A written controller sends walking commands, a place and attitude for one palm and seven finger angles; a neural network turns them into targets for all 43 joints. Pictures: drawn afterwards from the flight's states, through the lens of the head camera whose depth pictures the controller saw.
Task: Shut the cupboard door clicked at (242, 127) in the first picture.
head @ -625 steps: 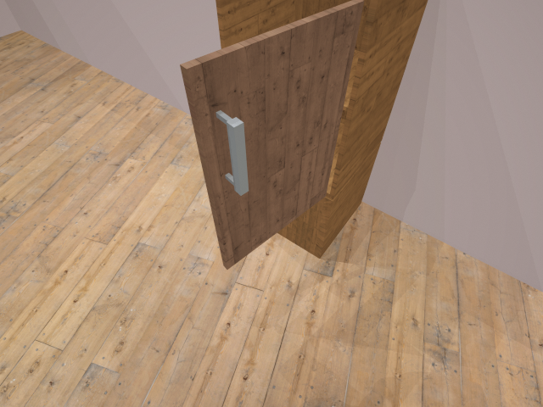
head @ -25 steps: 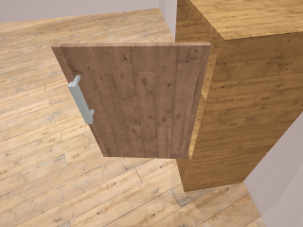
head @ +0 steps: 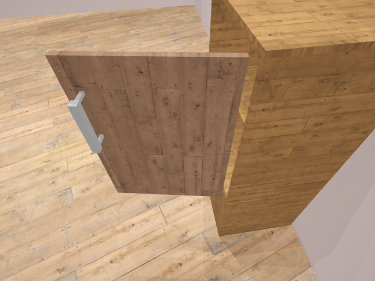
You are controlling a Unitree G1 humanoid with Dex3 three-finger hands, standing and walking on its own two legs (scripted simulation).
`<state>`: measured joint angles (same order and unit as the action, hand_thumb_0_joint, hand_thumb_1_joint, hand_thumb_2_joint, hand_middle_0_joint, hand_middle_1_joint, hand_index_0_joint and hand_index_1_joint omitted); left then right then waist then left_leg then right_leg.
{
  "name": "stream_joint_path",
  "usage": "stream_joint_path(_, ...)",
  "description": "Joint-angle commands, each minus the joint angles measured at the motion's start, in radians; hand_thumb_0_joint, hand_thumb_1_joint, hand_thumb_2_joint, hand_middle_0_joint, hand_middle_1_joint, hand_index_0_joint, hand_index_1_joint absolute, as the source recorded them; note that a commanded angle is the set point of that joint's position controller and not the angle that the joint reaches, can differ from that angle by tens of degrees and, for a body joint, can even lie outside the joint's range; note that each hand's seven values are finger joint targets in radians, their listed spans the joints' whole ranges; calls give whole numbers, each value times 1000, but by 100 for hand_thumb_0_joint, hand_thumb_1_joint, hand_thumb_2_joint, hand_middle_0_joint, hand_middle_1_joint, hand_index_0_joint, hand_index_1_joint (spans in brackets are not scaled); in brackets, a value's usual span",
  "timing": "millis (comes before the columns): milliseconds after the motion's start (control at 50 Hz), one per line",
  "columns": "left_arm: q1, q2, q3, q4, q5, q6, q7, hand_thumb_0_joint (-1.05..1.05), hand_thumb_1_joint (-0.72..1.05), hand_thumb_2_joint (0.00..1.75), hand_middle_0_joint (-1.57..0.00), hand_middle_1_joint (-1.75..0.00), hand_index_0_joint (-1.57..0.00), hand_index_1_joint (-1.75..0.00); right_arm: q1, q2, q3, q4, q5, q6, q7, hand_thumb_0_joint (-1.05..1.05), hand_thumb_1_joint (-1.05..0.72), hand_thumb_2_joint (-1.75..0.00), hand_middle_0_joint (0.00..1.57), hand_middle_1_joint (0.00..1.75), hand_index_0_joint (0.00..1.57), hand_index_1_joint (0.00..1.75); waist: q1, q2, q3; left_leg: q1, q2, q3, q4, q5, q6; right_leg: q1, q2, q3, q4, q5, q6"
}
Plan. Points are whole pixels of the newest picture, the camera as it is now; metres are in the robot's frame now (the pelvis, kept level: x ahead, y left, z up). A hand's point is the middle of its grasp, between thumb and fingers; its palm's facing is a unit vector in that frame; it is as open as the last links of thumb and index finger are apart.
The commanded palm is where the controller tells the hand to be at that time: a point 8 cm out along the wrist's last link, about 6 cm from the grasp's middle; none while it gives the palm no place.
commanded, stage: look again from close up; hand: left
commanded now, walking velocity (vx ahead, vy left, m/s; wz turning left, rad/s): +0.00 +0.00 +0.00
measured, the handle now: (89, 123) +0.46 +0.28 +0.07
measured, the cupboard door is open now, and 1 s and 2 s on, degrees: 79 79 79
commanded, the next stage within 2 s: shuffle to correct the standing spot in 0.54 s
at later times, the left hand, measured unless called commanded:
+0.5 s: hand out of the picture -0.01 +0.16 -0.17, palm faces +0.02 -0.98 -0.20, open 7.3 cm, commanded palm none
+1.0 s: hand out of the picture +0.00 +0.20 -0.18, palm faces +0.09 -0.97 -0.22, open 7.4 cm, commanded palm none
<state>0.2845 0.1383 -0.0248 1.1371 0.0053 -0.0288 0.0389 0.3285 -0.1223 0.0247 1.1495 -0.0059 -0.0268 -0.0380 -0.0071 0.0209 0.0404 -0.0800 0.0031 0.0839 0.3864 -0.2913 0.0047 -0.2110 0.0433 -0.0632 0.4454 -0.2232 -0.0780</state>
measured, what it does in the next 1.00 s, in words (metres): stands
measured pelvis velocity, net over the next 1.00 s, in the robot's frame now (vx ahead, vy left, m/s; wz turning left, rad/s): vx -0.01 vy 0.02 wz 0.02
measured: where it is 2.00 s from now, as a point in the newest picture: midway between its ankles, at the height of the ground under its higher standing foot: outside the picture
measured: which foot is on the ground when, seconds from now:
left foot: down 0.00-1.00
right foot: down 0.00-1.00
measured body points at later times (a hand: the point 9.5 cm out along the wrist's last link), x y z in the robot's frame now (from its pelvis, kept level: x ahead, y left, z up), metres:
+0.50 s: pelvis +0.00 -0.01 +0.00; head +0.02 -0.02 +0.45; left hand -0.01 +0.21 -0.16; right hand -0.02 -0.21 -0.17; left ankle -0.05 +0.11 -0.74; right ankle +0.01 -0.07 -0.74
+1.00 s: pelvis -0.01 +0.02 +0.00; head +0.02 +0.01 +0.45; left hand -0.01 +0.25 -0.16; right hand -0.03 -0.20 -0.16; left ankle -0.05 +0.11 -0.74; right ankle +0.01 -0.07 -0.74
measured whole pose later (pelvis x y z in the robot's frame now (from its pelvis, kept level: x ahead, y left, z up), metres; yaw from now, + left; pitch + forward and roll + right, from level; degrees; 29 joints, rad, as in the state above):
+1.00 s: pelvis -0.01 +0.02 +0.00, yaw +1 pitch +1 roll +1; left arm 0.27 0.16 0.03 1.07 0.02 0.00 0.04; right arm 0.36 -0.14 -0.01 1.09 -0.01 0.01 -0.03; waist 0.02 -0.01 0.03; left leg -0.15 -0.02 0.08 0.45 -0.31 0.02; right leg -0.27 0.01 -0.07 0.49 -0.24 -0.06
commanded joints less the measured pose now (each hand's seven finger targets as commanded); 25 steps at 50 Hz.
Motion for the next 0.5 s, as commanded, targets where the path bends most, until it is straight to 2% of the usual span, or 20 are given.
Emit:
stream_joint_path(0,64,95,17,-31,-1,-9,4,0,90,90,-20,-30,-20,-30,94,-77,-9,-9,-4,-4,-1,0,-90,-90,20,30,20,30,3,-21,46,-85,101,-81,-70,106,21,41,-164,172,-91,195,0)
stream_joint_path(40,64,95,18,-31,0,-9,4,0,90,90,-20,-30,-20,-30,95,-76,-9,-9,-4,-3,-1,0,-90,-90,20,30,20,30,2,-41,45,-86,98,-80,-68,94,20,43,-166,180,-101,183,0)
stream_joint_path(80,59,98,21,-35,-1,-7,3,0,90,90,-20,-30,-20,-30,96,-71,-9,-9,-5,-2,-1,0,-90,-90,20,30,20,30,1,-13,44,-81,100,-77,-78,93,19,39,-161,177,-103,168,-1)
stream_joint_path(120,61,99,22,-35,0,-9,4,0,90,90,-20,-30,-20,-30,96,-76,-9,-10,-5,-4,-1,0,-90,-90,20,30,20,30,2,-32,38,-84,100,-80,-72,102,19,50,-163,179,-101,185,-1)
stream_joint_path(200,57,98,22,-35,0,-7,3,0,90,90,-20,-30,-20,-30,92,-76,-9,-10,-5,-3,-2,0,-90,-90,20,30,20,30,4,-15,55,-89,100,-82,-76,105,19,43,-161,173,-103,174,0)
stream_joint_path(240,63,98,22,-36,0,-9,4,0,90,90,-20,-30,-20,-30,93,-79,-9,-11,-5,-4,-2,0,-90,-90,20,30,20,30,4,-21,28,-74,102,-80,-74,114,19,55,-163,175,-102,194,0)
stream_joint_path(300,60,100,23,-36,-1,-9,3,0,90,90,-20,-30,-20,-30,92,-79,-10,-10,-5,-3,-3,0,-90,-90,20,30,20,30,5,-10,39,-81,101,-80,-73,111,17,54,-163,174,-103,197,0)
stream_joint_path(360,62,102,23,-34,0,-10,4,0,90,90,-20,-30,-20,-30,95,-78,-11,-12,-4,-2,-2,0,-90,-90,20,30,20,30,4,-42,32,-79,98,-79,-69,108,16,63,-167,175,-110,206,2)
stream_joint_path(400,61,100,24,-37,0,-9,4,0,90,90,-20,-30,-20,-30,95,-78,-11,-12,-4,-2,-3,0,-90,-90,20,30,20,30,4,-18,40,-81,99,-81,-72,114,16,59,-164,171,-108,205,1)
stream_joint_path(440,67,100,24,-36,0,-10,4,0,90,90,-20,-30,-20,-30,95,-77,-11,-12,-4,-4,-3,0,-90,-90,20,30,20,30,6,-15,22,-71,100,-79,-69,125,16,67,-165,171,-106,221,1)
stream_joint_path(480,66,99,24,-34,0,-9,3,0,90,90,-20,-30,-20,-30,95,-69,-12,-10,-4,-2,-4,0,-90,-90,20,30,20,30,6,-13,34,-73,102,-75,-75,115,16,62,-162,167,-111,211,3)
